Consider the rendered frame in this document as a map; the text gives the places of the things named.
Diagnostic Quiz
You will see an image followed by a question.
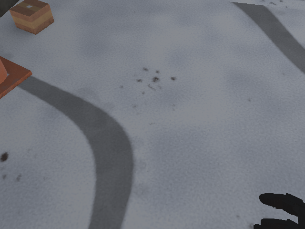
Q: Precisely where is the right robot hand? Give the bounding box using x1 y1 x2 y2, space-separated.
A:
254 193 305 229

